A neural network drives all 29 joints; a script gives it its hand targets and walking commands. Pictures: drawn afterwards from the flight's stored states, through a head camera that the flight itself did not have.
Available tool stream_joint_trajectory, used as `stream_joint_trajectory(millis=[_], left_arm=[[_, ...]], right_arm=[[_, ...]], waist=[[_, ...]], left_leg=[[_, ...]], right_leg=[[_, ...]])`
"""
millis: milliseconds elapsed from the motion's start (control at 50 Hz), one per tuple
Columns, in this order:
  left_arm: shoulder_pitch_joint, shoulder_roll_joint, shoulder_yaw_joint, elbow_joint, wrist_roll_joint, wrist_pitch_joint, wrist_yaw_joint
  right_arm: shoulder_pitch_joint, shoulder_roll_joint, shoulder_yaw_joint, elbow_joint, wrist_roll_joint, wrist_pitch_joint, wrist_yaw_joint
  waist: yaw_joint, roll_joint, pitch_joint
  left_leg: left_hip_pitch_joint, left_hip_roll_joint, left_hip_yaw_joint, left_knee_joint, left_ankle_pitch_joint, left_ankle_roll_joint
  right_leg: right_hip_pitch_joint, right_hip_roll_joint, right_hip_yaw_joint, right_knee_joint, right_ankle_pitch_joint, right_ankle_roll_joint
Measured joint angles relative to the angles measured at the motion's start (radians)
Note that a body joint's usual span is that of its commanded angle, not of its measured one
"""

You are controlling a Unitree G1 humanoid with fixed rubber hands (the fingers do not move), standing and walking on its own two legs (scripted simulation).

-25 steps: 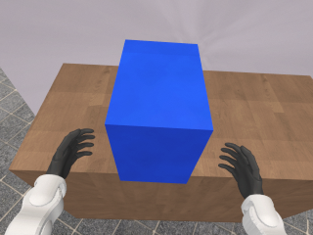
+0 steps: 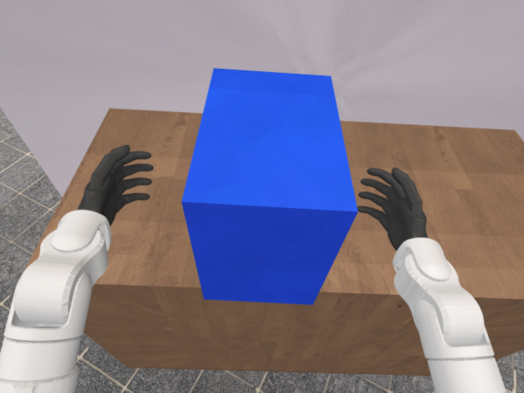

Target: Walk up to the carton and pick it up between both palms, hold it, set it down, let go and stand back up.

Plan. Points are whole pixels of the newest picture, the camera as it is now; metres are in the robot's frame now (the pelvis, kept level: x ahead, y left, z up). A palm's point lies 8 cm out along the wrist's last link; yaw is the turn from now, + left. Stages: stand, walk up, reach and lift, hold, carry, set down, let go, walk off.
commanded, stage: reach and lift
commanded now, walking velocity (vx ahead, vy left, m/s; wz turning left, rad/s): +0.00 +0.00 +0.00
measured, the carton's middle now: (265, 191) +0.43 +0.00 +0.06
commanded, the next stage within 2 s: none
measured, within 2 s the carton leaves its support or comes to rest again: neither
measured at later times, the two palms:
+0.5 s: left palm (103, 140) +0.39 +0.21 +0.20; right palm (395, 167) +0.39 -0.17 +0.16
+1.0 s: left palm (113, 116) +0.43 +0.21 +0.20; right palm (398, 152) +0.42 -0.18 +0.16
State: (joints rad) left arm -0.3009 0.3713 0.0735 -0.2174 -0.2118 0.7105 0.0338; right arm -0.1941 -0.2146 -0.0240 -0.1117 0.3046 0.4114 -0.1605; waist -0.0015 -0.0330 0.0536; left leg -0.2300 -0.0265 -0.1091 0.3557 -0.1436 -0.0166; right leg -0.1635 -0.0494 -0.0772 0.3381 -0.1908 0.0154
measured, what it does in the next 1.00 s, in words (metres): stands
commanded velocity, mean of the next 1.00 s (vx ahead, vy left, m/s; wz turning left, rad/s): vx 0.00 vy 0.00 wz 0.00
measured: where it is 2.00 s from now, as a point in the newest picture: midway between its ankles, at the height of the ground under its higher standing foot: outside the picture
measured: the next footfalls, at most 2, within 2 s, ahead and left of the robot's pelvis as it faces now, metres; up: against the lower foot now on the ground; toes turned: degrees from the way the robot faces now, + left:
none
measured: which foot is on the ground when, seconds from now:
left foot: down 0.00-1.00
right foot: down 0.00-1.00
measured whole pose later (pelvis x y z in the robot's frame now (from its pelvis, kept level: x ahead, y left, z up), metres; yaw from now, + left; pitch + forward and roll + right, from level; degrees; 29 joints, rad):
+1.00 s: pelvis +0.00 +0.00 +0.00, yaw +0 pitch +0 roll -1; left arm -0.95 0.37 0.07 0.63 -0.21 0.58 0.08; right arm -0.87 -0.25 -0.06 0.70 0.32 0.38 -0.16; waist -0.02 -0.02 0.03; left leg -0.23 -0.02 -0.11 0.37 -0.15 -0.02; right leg -0.16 -0.05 -0.08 0.34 -0.19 0.02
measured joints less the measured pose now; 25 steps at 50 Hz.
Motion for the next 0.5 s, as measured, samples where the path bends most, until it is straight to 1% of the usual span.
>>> stream_joint_trajectory(millis=[100, 240, 500], left_arm=[[-0.086, 0.000, 0.000, 0.052, 0.000, 0.027, 0.000], [-0.219, 0.000, 0.000, 0.153, 0.000, 0.057, 0.007], [-0.436, 0.000, 0.000, 0.370, 0.000, 0.066, 0.033]], right_arm=[[-0.086, -0.010, -0.009, 0.072, 0.008, 0.018, 0.000], [-0.221, -0.025, -0.013, 0.189, 0.014, 0.038, 0.000], [-0.451, -0.036, -0.023, 0.424, 0.015, 0.044, 0.000]], waist=[[0.000, 0.000, 0.000], [0.000, 0.000, 0.000], [0.000, 0.000, 0.000]], left_leg=[[0.000, 0.000, 0.000, 0.006, 0.000, 0.000], [0.000, 0.000, 0.000, 0.013, 0.000, 0.001], [0.000, 0.000, 0.000, 0.017, 0.000, 0.001]], right_leg=[[0.003, 0.000, 0.000, 0.000, 0.003, 0.001], [0.005, 0.001, 0.000, 0.002, 0.006, 0.003], [0.007, 0.001, 0.000, 0.002, 0.008, 0.003]])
